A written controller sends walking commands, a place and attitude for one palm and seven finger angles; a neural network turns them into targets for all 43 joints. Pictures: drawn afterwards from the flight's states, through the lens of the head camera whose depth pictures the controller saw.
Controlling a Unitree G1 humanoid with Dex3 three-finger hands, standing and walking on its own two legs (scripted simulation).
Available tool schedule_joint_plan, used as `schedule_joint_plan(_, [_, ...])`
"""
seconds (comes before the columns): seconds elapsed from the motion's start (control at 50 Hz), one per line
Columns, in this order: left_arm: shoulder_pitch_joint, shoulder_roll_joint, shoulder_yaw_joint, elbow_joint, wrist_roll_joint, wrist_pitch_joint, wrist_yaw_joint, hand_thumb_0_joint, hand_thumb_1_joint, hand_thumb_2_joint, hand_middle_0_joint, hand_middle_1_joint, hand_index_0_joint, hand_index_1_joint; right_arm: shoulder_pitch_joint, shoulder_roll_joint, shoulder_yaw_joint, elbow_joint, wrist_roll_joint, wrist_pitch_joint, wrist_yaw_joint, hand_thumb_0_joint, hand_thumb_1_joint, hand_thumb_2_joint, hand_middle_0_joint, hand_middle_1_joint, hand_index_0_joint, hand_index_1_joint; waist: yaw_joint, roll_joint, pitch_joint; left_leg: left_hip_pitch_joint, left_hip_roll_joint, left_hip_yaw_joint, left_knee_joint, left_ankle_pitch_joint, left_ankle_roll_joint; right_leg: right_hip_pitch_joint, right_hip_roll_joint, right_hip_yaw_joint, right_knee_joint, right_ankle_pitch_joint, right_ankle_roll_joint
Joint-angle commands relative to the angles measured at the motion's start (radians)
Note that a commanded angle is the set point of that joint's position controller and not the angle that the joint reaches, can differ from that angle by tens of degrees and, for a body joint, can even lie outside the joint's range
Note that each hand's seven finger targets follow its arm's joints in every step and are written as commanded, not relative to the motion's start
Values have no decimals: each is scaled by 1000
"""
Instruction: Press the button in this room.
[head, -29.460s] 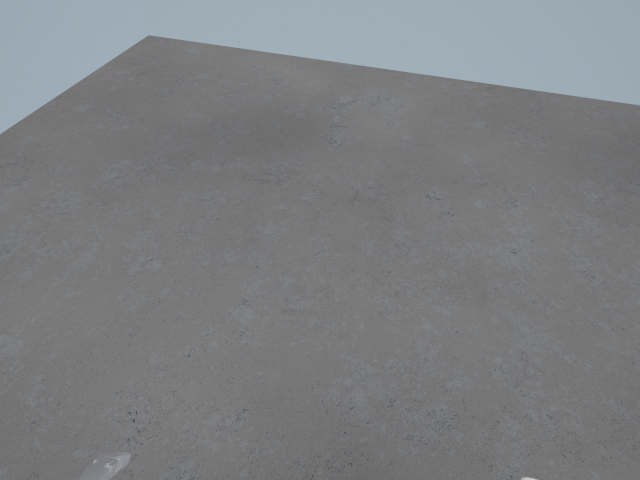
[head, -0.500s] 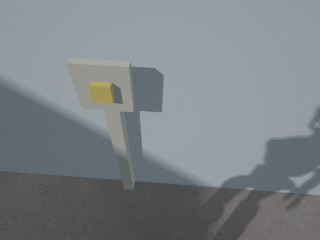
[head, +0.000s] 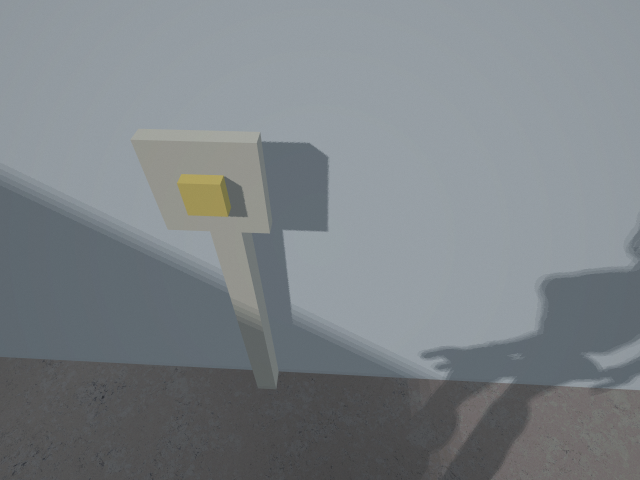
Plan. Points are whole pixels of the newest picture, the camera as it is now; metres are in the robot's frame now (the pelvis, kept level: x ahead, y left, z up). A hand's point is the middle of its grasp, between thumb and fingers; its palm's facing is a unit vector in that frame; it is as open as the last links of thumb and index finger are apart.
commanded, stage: raise the hand and make a fist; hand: left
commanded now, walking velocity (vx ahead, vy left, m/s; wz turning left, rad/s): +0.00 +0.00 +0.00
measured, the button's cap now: (205, 194) +0.51 +0.21 +0.08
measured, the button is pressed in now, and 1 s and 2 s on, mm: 0 0 0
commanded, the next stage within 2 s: aim a knuckle at the button in 1.88 s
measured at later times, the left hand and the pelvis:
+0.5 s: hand (170, 469) +0.14 +0.18 +0.00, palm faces +0.20 -0.98 -0.06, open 4.1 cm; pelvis +0.00 -0.02 -0.08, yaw +4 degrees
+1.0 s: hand (177, 415) +0.19 +0.18 +0.01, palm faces -0.04 -1.00 -0.05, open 3.1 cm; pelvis +0.01 +0.00 -0.05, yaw +3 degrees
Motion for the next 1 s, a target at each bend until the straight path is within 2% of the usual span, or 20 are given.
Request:
schedule_joint_plan(0.0, [-211, -136, -176, -623, -56, -164, -9, 0, 900, 900, -393, -510, -393, -510, -190, -177, -40, -291, 39, -188, -31, 0, -900, -900, 200, 300, 200, 300, -49, -113, 36, -183, 34, -145, -73, -157, -12, -88, 29, 33, -52, -229, 0])
schedule_joint_plan(0.04, [-194, -137, -174, -592, -30, -231, -25, 0, 900, 900, -447, -570, -447, -570, -185, -192, -57, -345, 9, -209, -23, 0, -900, -900, 200, 300, 200, 300, -67, -269, 51, -239, 5, -140, 28, -136, -9, -182, 31, 41, -29, -313, 4])
schedule_joint_plan(0.1, [116, -118, -43, -396, -62, -383, -131, 0, 900, 900, -530, -660, -530, -660, -235, -189, -96, -426, -18, -192, 20, 0, -900, -900, 200, 300, 200, 300, 23, -377, 49, -400, 0, -113, 146, -124, -36, -258, 31, 33, 63, -386, -1])
schedule_joint_plan(0.12, [235, -38, 65, -361, -77, -441, -184, 0, 900, 900, -558, -690, -558, -690, -248, -188, -113, -444, -17, -166, 45, 0, -900, -900, 200, 300, 200, 300, 72, -323, 1, -427, -8, -91, 168, -93, -53, -213, 30, 52, 88, -358, -14])
schedule_joint_plan(0.18, [244, 69, 205, -423, -76, -636, -320, 0, 900, 900, -640, -780, -640, -780, -334, -186, -136, -541, -37, -91, 94, 0, -900, -900, 200, 300, 200, 300, 86, -141, -90, -481, -31, -55, 277, 17, -64, -152, 34, 48, 245, -80, -33])
schedule_joint_plan(0.22, [302, 98, 221, -498, -31, -645, -323, 0, 900, 900, -695, -840, -695, -840, -347, -164, -139, -589, -33, -34, 108, 0, -900, -900, 200, 300, 200, 300, 128, 38, -132, -496, -38, -42, 310, 96, -54, -138, 31, 61, 332, 83, -50])
schedule_joint_plan(0.3, [134, 68, 169, -813, -58, -679, -297, 0, 900, 900, -805, -960, -805, -960, -309, -125, -124, -647, -25, -2, 97, 0, -900, -900, 200, 300, 200, 300, 87, 173, -309, -452, -7, -58, 380, 209, -30, -197, 43, 87, 398, 187, -43])
schedule_joint_plan(0.4, [-88, 8, 48, -985, -132, -811, -367, 0, 900, 900, -943, -1110, -943, -1110, -233, -153, -101, -603, -21, -55, 62, 0, -900, -900, 200, 300, 200, 300, -62, 53, -323, -468, 15, -128, 504, 117, -7, -390, 61, 98, 401, 63, -15])
schedule_joint_plan(0.42, [-146, -20, -7, -971, -140, -806, -403, 0, 900, 900, -970, -1140, -970, -1140, -231, -164, -89, -595, -22, -69, 57, 0, -900, -900, 200, 300, 200, 300, -99, 20, -290, -478, 19, -143, 521, 103, 2, -427, 64, 96, 402, 44, -12])
schedule_joint_plan(0.48, [-126, 49, 27, -845, -128, -735, -487, 0, 900, 900, -1053, -1230, -1053, -1230, -209, -187, -95, -578, -8, -91, 39, 0, -900, -900, 200, 300, 200, 300, -109, -81, -278, -562, 24, -149, 538, -5, 3, -425, 58, 106, 364, -82, -4])
schedule_joint_plan(0.52, [-29, 125, 102, -738, -115, -610, -527, 0, 900, 900, -1107, -1290, -1107, -1290, -223, -190, -97, -590, 8, -76, 32, 0, -900, -900, 200, 300, 200, 300, -64, -81, -288, -584, 16, -138, 506, -15, 3, -354, 53, 126, 333, -115, -5])
schedule_joint_plan(0.56, [62, 184, 203, -777, -122, -475, -530, 0, 900, 900, -1163, -1350, -1163, -1350, -259, -178, -101, -636, 24, -41, 27, 0, -900, -900, 200, 300, 200, 300, 7, -47, -387, -547, 3, -121, 444, 46, -1, -216, 32, 124, 321, -49, -4])
schedule_joint_plan(0.62, [123, 181, 305, -856, -180, -352, -461, 0, 900, 900, -1245, -1440, -1245, -1440, -311, -125, -85, -670, 25, 6, 17, 0, -900, -900, 200, 300, 200, 300, 85, -45, -455, -502, 0, -125, 381, 130, -13, -70, 33, 95, 339, 65, -4])
schedule_joint_plan(0.7, [111, 116, 315, -939, -222, -404, -334, 0, 900, 900, -1300, -1500, -1300, -1500, -279, -100, -78, -641, 17, 4, 13, 0, -900, -900, 200, 300, 200, 300, 70, -19, -329, -478, 16, -127, 339, 171, -27, -108, 44, 51, 327, 146, -8])
schedule_joint_plan(0.72, [91, 122, 301, -925, -208, -428, -324, 0, 900, 900, -1300, -1500, -1300, -1500, -278, -107, -74, -636, 12, 1, 12, 0, -900, -900, 200, 300, 200, 300, 60, -66, -292, -493, 19, -132, 340, 163, -22, -129, 50, 51, 326, 129, -10])
schedule_joint_plan(0.78, [32, 97, 203, -889, -159, -501, -348, 0, 900, 900, -1300, -1500, -1300, -1500, -221, -139, -81, -607, 8, -30, 23, 0, -900, -900, 200, 300, 200, 300, -3, -3, -233, -468, 20, -129, 339, 111, -19, -235, 50, 49, 303, 31, -1])
schedule_joint_plan(0.82, [-18, 73, 133, -855, -154, -518, -395, 0, 900, 900, -1300, -1500, -1300, -1500, -214, -161, -79, -602, 12, -51, 24, 0, -900, -900, 200, 300, 200, 300, -44, -28, -188, -465, 20, -134, 347, 56, -12, -284, 50, 59, 276, -45, 0])
schedule_joint_plan(0.88, [-43, 156, 194, -835, -161, -511, -444, 0, 900, 900, -1300, -1500, -1300, -1500, -200, -187, -83, -601, 23, -75, 13, 0, -900, -900, 200, 300, 200, 300, -34, -23, -224, -454, 16, -135, 325, -15, -12, -267, 40, 79, 230, -164, -1])
schedule_joint_plan(0.92, [-63, 221, 268, -851, -167, -495, -439, 0, 900, 900, -1300, -1500, -1300, -1500, -212, -186, -83, -600, 23, -81, 7, 0, -900, -900, 200, 300, 200, 300, -8, 3, -261, -433, 15, -135, 305, -2, -12, -222, 40, 78, 228, -160, -7])
schedule_joint_plan(0.98, [-69, 221, 321, -924, -188, -483, -395, 0, 900, 900, -1300, -1500, -1300, -1500, -217, -163, -74, -607, 24, -85, 4, 0, -900, -900, 200, 300, 200, 300, 30, 88, -311, -360, 19, -139, 259, 92, -21, -160, 45, 41, 250, -40, -16])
